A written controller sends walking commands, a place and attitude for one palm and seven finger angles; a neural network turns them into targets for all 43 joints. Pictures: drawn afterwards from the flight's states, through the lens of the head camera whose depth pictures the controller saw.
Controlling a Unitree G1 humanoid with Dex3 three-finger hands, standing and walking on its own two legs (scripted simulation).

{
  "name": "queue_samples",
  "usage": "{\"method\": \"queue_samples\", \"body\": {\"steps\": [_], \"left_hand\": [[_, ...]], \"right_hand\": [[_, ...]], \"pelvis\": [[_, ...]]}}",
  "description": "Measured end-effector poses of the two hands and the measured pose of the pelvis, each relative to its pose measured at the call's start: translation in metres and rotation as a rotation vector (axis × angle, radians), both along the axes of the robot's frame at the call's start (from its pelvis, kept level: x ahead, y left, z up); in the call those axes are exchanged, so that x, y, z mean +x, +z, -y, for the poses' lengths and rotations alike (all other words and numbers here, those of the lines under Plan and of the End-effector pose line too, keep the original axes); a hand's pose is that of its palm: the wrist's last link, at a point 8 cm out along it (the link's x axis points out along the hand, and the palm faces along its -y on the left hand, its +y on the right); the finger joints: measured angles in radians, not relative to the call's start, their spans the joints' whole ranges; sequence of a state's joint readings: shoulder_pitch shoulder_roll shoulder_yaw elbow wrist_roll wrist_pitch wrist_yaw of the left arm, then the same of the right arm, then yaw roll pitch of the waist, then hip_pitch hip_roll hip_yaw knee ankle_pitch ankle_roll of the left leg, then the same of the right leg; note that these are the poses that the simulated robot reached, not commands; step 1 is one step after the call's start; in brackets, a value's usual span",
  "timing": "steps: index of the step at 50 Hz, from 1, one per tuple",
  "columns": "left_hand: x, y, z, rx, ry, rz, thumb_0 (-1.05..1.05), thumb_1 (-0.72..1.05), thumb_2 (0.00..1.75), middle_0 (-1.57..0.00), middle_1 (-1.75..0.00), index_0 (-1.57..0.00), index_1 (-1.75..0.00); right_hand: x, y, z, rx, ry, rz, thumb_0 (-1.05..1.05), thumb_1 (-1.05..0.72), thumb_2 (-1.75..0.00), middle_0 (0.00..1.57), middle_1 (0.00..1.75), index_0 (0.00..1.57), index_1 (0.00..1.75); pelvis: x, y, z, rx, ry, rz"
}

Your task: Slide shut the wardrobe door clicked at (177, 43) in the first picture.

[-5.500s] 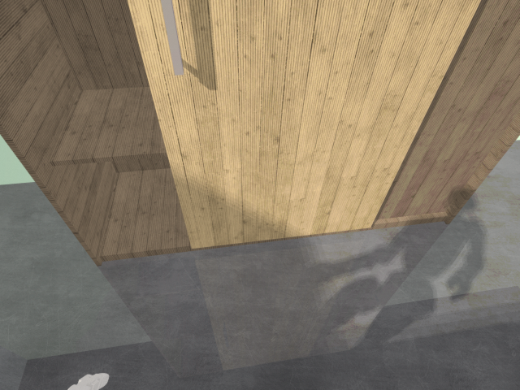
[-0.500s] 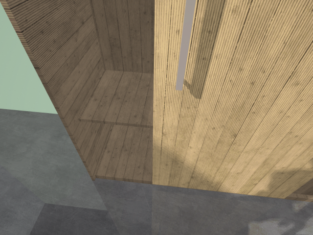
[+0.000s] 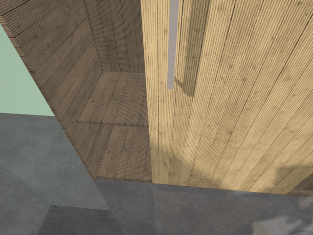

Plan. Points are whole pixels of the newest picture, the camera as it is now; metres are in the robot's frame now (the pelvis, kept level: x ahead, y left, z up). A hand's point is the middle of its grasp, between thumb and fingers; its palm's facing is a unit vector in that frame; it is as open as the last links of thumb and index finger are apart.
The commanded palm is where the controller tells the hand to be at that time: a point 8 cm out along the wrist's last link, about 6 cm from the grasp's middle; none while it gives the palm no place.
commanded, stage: look again from close up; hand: right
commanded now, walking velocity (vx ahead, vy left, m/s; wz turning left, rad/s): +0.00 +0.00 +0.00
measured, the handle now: (173, 31) +0.54 -0.01 +0.27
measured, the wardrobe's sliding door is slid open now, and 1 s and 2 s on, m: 0.39 0.39 0.39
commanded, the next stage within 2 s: none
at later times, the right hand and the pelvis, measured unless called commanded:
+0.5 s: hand out of the picture -0.03 -0.15 -0.18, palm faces +0.03 +0.99 -0.14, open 7.4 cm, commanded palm none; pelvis +0.01 +0.00 +0.00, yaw +0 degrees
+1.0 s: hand out of the picture -0.01 -0.15 -0.18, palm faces +0.02 +0.99 -0.14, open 7.4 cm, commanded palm none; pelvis +0.01 +0.00 +0.00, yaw +0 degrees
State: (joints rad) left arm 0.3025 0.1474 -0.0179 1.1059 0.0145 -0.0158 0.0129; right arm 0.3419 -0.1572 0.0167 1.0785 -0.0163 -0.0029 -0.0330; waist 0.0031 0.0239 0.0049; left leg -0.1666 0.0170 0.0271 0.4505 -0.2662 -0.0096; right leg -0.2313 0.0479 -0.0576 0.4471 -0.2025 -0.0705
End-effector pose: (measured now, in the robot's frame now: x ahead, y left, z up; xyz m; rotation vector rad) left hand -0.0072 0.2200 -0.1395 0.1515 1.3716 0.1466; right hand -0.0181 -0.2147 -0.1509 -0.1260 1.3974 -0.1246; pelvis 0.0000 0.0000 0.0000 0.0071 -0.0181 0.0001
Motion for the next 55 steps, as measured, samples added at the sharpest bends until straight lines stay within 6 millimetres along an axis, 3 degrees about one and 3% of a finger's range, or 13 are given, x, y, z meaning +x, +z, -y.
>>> {"method": "queue_samples", "body": {"steps": [14, 55], "left_hand": [[-0.001, 0.000, 0.008, -0.005, 0.011, -0.019, 0.00, 0.91, 0.89, -0.20, -0.30, -0.20, -0.30], [0.001, -0.001, 0.006, -0.017, 0.024, -0.039, 0.00, 0.91, 0.89, -0.20, -0.30, -0.20, -0.30]], "right_hand": [[-0.017, -0.001, -0.008, 0.025, -0.017, -0.055, 0.00, -0.91, -0.90, 0.20, 0.30, 0.20, 0.30], [0.001, 0.001, -0.018, 0.027, -0.019, -0.032, 0.00, -0.91, -0.90, 0.20, 0.30, 0.20, 0.30]], "pelvis": [[0.003, 0.001, 0.003, -0.001, 0.002, -0.003], [0.013, 0.002, -0.003, -0.004, 0.006, -0.005]]}}
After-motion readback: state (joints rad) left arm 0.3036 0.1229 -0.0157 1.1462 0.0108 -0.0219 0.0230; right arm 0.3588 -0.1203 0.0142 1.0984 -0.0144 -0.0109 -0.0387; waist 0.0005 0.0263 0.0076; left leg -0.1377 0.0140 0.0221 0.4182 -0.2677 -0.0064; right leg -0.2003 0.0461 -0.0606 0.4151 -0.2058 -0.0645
